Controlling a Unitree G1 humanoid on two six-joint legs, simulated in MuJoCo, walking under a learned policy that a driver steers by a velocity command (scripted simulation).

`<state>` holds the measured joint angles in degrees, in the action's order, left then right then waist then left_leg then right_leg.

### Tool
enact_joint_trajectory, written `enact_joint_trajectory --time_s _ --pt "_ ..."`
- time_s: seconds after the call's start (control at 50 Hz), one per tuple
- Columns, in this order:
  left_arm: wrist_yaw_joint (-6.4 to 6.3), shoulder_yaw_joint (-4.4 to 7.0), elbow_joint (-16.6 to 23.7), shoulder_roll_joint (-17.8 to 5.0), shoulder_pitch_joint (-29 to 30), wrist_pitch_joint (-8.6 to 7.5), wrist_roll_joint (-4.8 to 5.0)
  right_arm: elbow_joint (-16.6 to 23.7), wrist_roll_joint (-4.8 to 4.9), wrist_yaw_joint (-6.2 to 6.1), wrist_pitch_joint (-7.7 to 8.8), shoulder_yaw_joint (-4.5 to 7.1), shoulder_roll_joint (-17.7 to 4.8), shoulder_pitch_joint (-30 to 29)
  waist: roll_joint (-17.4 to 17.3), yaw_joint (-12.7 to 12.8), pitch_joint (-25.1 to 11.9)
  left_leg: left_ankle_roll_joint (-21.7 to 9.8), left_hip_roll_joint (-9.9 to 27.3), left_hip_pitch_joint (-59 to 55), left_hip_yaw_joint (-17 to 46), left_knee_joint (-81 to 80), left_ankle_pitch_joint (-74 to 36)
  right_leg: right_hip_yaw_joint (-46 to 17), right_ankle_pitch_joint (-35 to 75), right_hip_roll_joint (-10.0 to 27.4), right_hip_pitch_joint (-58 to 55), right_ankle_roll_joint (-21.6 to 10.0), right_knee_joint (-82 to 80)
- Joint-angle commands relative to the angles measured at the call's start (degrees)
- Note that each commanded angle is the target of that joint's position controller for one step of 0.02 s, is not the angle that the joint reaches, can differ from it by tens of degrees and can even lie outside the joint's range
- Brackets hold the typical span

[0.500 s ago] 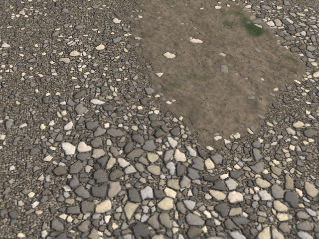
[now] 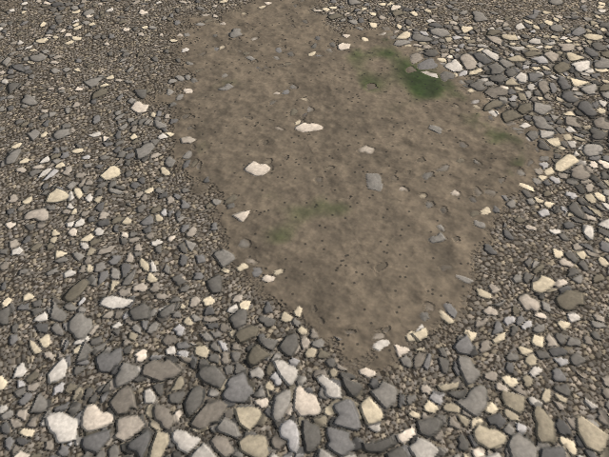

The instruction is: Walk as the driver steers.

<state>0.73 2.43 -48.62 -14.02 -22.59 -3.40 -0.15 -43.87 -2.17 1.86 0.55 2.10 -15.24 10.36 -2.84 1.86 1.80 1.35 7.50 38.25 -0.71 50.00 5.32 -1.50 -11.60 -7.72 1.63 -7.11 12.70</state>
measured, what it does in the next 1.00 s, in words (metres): walks ahead, turning left: left foot, then right foot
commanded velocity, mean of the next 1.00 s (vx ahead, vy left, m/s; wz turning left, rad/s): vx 0.20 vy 0.00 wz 0.23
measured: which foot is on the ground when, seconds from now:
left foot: up 0.00-0.20, down 0.22-0.72, up 0.74-1.00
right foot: down 0.00-0.24, up 0.26-0.70, down 0.72-1.00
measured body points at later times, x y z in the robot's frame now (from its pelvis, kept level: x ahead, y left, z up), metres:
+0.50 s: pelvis +0.22 +0.05 +0.00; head +0.26 +0.06 +0.45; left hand +0.32 +0.30 -0.14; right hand +0.27 -0.21 -0.13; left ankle +0.26 +0.12 -0.75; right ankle +0.27 -0.10 -0.69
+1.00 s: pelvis +0.25 +0.01 +0.00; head +0.28 +0.00 +0.45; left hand +0.27 +0.30 -0.11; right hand +0.43 -0.22 -0.14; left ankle +0.19 +0.12 -0.69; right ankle +0.29 -0.08 -0.75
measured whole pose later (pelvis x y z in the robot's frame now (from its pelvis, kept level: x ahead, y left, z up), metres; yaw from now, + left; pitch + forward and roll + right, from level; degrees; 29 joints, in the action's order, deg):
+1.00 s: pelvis +0.25 +0.01 +0.00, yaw +19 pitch +0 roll +1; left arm -2.7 1.6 -45.2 -13.7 -11.2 0.2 -1.6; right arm -46.0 -0.8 1.8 -5.3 4.8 -17.1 11.4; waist -2.0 0.0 3.5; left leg 2.7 -0.8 24.0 0.4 54.7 24.7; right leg 7.9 -11.6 2.2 12.4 -2.3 24.0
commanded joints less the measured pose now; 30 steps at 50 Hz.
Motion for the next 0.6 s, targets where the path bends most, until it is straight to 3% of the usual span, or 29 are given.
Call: enact_joint_trajectory --time_s 0.02,0.08,0.14,0.18,0.2,0.22,0.24,0.26,0.28,0.3,0.32,0.34,0.38,0.44,0.52,0.6 --pt "-0.39 1.72 1.4 -8.2 -2.9 -1.08 -0.08 4.9 0.23 0.11 0.87 0.64 -3.4 -6.3 5.7 1.1 1.8 -0.5 -1.2 2.8 -0.9 -5.7 -4.9 -8.1 23.9 16.1 -2.3 -4.8 -3.5" --pt "-0.83 1.46 -0.2 -8.2 -5.4 -1.08 -0.57 6.5 0.40 0.32 1.29 0.30 -3.1 -11.1 5.7 2.6 3.3 -2.0 -2.9 2.5 -2.1 -11.4 -5.1 -7.8 26.8 17.0 -5.7 -4.7 -2.7" --pt "-1.49 1.42 -1.6 -9.1 -5.4 -1.01 -1.02 7.1 0.54 0.35 1.85 0.34 -3.6 -11.3 6.2 1.4 4.0 -4.5 -5.0 -1.9 -2.7 -16.2 -1.2 -7.5 34.1 18.7 -8.1 -3.9 -0.3" --pt "-1.81 1.45 -1.9 -9.9 -3.3 -1.12 -1.31 4.7 0.52 -0.47 2.35 0.89 -4.5 -3.9 6.9 -2.1 0.9 -6.5 -8.8 -12.9 -3.9 -18.6 2.9 -5.9 51.7 17.7 -7.8 -2.0 7.8" --pt "-1.76 1.43 -2.3 -10.1 -2.5 -1.03 -1.27 1.9 0.28 -1.18 3.02 1.36 -5.3 4.2 5.9 -5.7 -3.3 -7.6 -10.6 -21.9 -4.6 -22.2 0.3 -4.4 56.4 15.5 -7.2 -0.6 17.8" --pt "-1.80 1.09 -1.9 -9.5 -2.1 -1.35 -0.44 -0.4 -0.76 -1.96 3.94 1.85 -7.0 12.7 4.5 -9.3 -8.8 -9.4 -5.5 -36.1 -0.4 -23.6 -8.6 -3.3 46.3 13.2 0.7 0.7 29.9" --pt "-1.67 -0.22 -0.3 -4.1 -8.0 -1.62 2.04 -0.8 -2.10 -2.51 4.28 3.51 -14.2 18.9 -7.4 -8.0 -18.7 -17.0 13.6 -55.2 21.4 -20.5 -30.2 0.5 12.9 5.0 17.6 3.7 53.1" --pt "-2.16 0.72 -2.1 -6.9 -10.5 -1.19 1.45 -1.8 0.77 -1.69 3.48 3.52 -12.9 19.0 -8.4 -6.7 -23.9 -22.6 19.2 -56.2 33.9 -24.2 -48.4 -2.9 -20.2 -1.8 24.1 4.1 64.0" --pt "-2.41 0.92 -2.0 -7.3 -6.7 -0.63 0.06 -1.1 2.34 -1.37 3.47 2.78 -10.2 13.2 -1.7 -4.5 -16.4 -21.3 16.3 -48.1 25.3 -24.9 -47.5 -7.1 -16.8 2.0 25.6 4.2 65.6" --pt "-2.15 0.46 -1.5 -6.3 -3.3 -0.61 -0.47 -0.5 2.36 -1.27 3.63 1.49 -5.6 7.8 0.1 -3.2 -9.4 -19.2 13.6 -41.2 18.7 -27.4 -44.3 -5.9 -14.3 4.4 27.3 4.4 62.0" --pt "-1.88 0.38 -1.4 -5.6 -1.5 -0.10 -0.72 -0.6 2.16 -1.41 3.66 0.55 -2.9 5.1 0.5 -2.1 -5.0 -16.7 10.5 -35.5 13.7 -30.3 -40.6 -4.7 -13.1 6.6 26.8 4.6 58.0" --pt "-1.46 0.38 -1.1 -5.5 -0.7 0.78 -1.73 -1.3 2.43 -1.65 3.64 0.03 -2.0 4.3 -0.8 -0.9 -3.0 -15.2 7.7 -30.6 10.8 -32.5 -38.9 -3.5 -11.7 7.7 24.5 5.3 54.3" --pt "-0.79 0.04 -1.8 -4.0 -2.2 2.15 -2.28 -2.4 1.99 -1.52 3.83 0.02 -3.3 4.5 -1.3 0.8 -4.4 -15.1 5.2 -26.3 7.7 -33.3 -43.4 -0.6 -9.0 7.6 19.4 6.4 50.8" --pt "-1.16 -0.39 -0.7 -3.0 0.4 2.80 -1.62 -3.1 1.57 -1.33 3.51 1.13 -6.9 4.4 -1.6 1.4 -5.6 -15.8 3.5 -25.3 6.1 -32.8 -44.2 1.0 -6.7 7.6 20.2 8.1 43.8" --pt "-2.02 -0.46 1.0 -3.8 6.5 3.75 -1.26 -3.4 1.53 -1.39 1.71 1.96 -7.8 6.0 -3.1 -0.7 -5.7 -14.9 2.3 -24.1 8.9 -32.9 -27.0 1.0 -3.1 7.8 20.1 8.8 36.3" --pt "-3.00 -0.33 2.5 -4.4 10.9 4.25 -0.82 -3.3 1.06 -1.59 -0.37 3.01 -8.4 7.3 -3.9 -2.6 -3.4 -15.1 2.7 -22.9 15.3 -32.3 -9.9 0.4 -6.5 7.1 20.1 8.7 31.3"
Keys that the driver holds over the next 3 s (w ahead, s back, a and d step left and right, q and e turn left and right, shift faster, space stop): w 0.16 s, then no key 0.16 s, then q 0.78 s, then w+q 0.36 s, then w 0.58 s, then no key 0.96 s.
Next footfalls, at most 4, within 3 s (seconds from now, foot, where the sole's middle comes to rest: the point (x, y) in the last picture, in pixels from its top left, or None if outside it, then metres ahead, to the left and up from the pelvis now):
0.22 left None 0.30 0.12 -0.78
0.72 right None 0.33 -0.07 -0.78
1.16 left None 0.21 0.12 -0.78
1.66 right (290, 428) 0.54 0.12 -0.78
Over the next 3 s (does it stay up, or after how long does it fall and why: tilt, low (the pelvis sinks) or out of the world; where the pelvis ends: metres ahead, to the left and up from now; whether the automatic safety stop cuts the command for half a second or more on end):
stays up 0.66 0.35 0.00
